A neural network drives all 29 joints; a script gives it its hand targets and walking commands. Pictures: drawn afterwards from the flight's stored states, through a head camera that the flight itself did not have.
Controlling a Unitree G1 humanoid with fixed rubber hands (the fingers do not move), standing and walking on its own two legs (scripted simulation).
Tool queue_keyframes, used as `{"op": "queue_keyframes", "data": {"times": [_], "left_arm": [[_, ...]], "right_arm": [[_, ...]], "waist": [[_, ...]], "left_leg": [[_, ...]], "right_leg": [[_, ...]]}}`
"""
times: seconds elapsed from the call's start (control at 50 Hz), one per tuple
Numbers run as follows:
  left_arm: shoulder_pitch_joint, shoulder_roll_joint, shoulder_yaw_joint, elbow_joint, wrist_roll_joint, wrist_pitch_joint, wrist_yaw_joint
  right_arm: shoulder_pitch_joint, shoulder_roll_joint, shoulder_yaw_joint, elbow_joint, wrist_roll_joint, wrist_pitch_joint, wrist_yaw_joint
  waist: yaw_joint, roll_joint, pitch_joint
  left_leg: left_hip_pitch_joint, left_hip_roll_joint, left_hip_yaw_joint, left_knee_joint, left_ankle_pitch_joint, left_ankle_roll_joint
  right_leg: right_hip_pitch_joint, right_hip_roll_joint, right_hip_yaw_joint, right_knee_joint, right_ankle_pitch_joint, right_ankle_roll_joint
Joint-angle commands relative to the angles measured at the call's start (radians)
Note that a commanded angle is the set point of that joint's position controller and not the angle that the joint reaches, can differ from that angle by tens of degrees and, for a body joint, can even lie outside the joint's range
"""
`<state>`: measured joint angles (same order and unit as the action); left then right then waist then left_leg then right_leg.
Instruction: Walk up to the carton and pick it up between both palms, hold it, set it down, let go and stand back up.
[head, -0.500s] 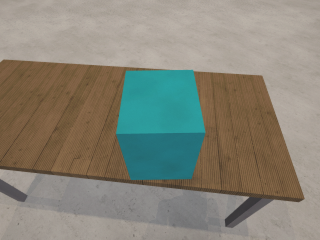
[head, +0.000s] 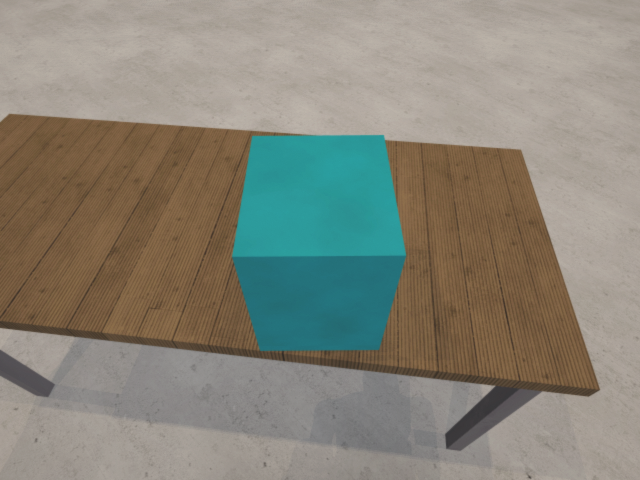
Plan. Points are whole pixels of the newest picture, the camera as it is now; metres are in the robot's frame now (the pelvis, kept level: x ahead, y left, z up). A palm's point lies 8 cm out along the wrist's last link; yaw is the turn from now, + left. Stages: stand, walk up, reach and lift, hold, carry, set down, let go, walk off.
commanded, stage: walk up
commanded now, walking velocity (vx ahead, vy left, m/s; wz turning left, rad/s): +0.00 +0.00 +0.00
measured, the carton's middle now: (318, 248) +0.43 +0.01 -0.01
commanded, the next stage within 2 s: none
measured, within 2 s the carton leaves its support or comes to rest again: neither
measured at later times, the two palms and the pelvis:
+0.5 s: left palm out of the picture -0.07 +0.22 -0.15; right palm out of the picture -0.04 -0.19 -0.15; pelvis +0.01 +0.01 -0.01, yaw +0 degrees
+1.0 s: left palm out of the picture -0.04 +0.23 -0.15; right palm out of the picture -0.04 -0.17 -0.15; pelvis +0.01 +0.03 +0.00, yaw +0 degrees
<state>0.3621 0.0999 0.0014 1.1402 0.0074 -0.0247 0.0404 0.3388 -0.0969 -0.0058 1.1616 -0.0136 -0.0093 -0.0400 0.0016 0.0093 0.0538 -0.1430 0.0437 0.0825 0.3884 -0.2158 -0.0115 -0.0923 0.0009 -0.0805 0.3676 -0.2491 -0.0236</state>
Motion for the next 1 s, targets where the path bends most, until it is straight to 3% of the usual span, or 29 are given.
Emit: {"op": "queue_keyframes", "data": {"times": [0.0,0.28,0.3,0.32,0.34,0.36,0.38,0.4,0.42,0.44,0.46,0.48,0.52,0.56,0.7,0.98], "left_arm": [[0.105,0.065,0.008,-0.001,-0.001,-0.003,0.002],[0.114,0.064,0.003,0.001,-0.002,-0.003,0.0],[0.182,0.117,0.035,0.004,0.005,-0.001,-0.01],[0.182,0.149,0.044,0.001,0.007,0.015,-0.011],[0.188,0.151,0.047,0.003,0.008,0.024,-0.012],[0.209,0.157,0.05,0.013,0.005,0.022,-0.008],[0.1,0.088,0.015,-0.011,-0.009,0.005,0.009],[0.076,0.051,0.012,-0.007,-0.002,-0.015,0.005],[0.096,0.043,0.005,-0.011,-0.002,-0.026,0.008],[0.117,0.08,0.008,-0.016,-0.005,-0.024,0.001],[0.15,0.065,0.012,-0.02,-0.006,-0.01,-0.005],[0.136,0.037,0.001,-0.005,-0.006,-0.003,-0.004],[0.11,0.053,-0.001,0.001,0.002,0.001,0.003],[0.144,0.067,0.003,0.011,-0.002,0.0,0.003],[0.115,0.061,0.003,0.02,-0.006,0.005,0.003],[0.093,0.055,0.001,0.025,-0.005,0.007,0.004]], "right_arm": [[0.1,-0.058,-0.006,-0.002,0.0,-0.006,-0.002],[0.12,-0.057,-0.002,0.0,0.0,-0.009,0.0],[0.188,-0.116,-0.025,0.003,-0.003,-0.007,0.009],[0.14,-0.127,-0.032,-0.014,-0.006,0.004,0.011],[0.079,-0.094,-0.026,-0.044,-0.007,0.01,0.015],[0.023,-0.031,-0.013,-0.071,-0.012,0.004,0.022],[0.027,0.034,0.008,-0.075,-0.002,-0.015,0.014],[0.084,0.01,0.008,-0.045,0.005,-0.034,0.008],[0.149,-0.056,-0.007,-0.026,0.007,-0.043,0.004],[0.213,-0.066,-0.008,-0.016,0.007,-0.043,0.008],[0.197,-0.084,-0.01,-0.02,0.001,-0.035,0.004],[0.129,-0.084,-0.013,-0.024,-0.002,-0.025,0.001],[0.118,-0.06,-0.004,-0.022,0.002,-0.017,-0.003],[0.15,-0.067,-0.001,-0.016,0.002,-0.022,-0.004],[0.126,-0.073,-0.009,-0.026,0.002,-0.024,-0.004],[0.126,-0.059,-0.014,-0.026,0.001,-0.021,-0.001]], "waist": [[0.002,-0.003,0.064],[0.003,-0.005,0.071],[0.014,-0.014,-0.059],[0.027,-0.046,0.049],[0.047,-0.098,0.159],[0.065,-0.178,0.223],[-0.008,-0.089,0.295],[-0.023,-0.04,0.139],[-0.032,0.031,-0.038],[-0.038,-0.023,-0.102],[-0.005,0.002,-0.068],[0.011,0.036,0.03],[0.003,0.034,0.095],[0.007,0.038,0.038],[0.01,0.0,0.034],[0.005,-0.007,0.053]], "left_leg": [[-0.015,0.072,-0.075,-0.06,0.114,0.024],[-0.025,0.069,-0.081,-0.063,0.098,0.026],[-0.052,0.041,-0.059,-0.017,-0.457,0.035],[-0.197,0.031,-0.059,0.033,-0.588,0.021],[-0.313,0.007,-0.012,0.119,-0.511,0.005],[-0.376,-0.022,0.052,0.234,-0.281,-0.005],[-0.223,0.049,-0.048,0.028,0.107,0.007],[-0.068,0.078,-0.069,0.019,0.413,0.022],[-0.027,0.068,-0.096,0.039,0.486,0.04],[0.028,0.065,-0.073,-0.011,0.298,0.027],[0.064,0.1,-0.089,-0.014,0.164,0.036],[0.014,0.095,-0.103,-0.022,0.144,0.039],[-0.025,0.081,-0.1,-0.025,0.308,0.041],[0.001,0.088,-0.101,-0.019,0.38,0.046],[-0.005,0.077,-0.097,-0.04,0.288,0.051],[-0.026,0.066,-0.097,-0.062,0.198,0.05]], "right_leg": [[-0.067,-0.11,0.101,-0.084,0.134,-0.018],[-0.09,-0.108,0.1,-0.08,0.104,-0.015],[-0.04,-0.101,0.118,-0.061,-0.461,-0.023],[-0.112,-0.13,0.201,-0.1,-0.677,-0.037],[-0.142,-0.196,0.291,-0.181,-0.751,-0.062],[-0.098,-0.28,0.373,-0.255,-0.694,-0.099],[-0.181,-0.257,0.208,-0.092,0.339,-0.062],[-0.119,-0.15,0.082,0.025,0.677,-0.027],[-0.013,-0.131,0.066,0.029,0.606,-0.003],[-0.045,-0.133,0.066,0.008,0.322,-0.01],[-0.106,-0.105,0.074,-0.026,0.064,-0.005],[-0.112,-0.093,0.068,-0.051,0.042,0.0],[-0.106,-0.103,0.072,-0.022,0.189,0.004],[-0.056,-0.116,0.07,-0.003,0.248,0.001],[-0.047,-0.119,0.069,-0.022,0.185,0.007],[-0.051,-0.122,0.069,-0.039,0.136,0.012]]}}
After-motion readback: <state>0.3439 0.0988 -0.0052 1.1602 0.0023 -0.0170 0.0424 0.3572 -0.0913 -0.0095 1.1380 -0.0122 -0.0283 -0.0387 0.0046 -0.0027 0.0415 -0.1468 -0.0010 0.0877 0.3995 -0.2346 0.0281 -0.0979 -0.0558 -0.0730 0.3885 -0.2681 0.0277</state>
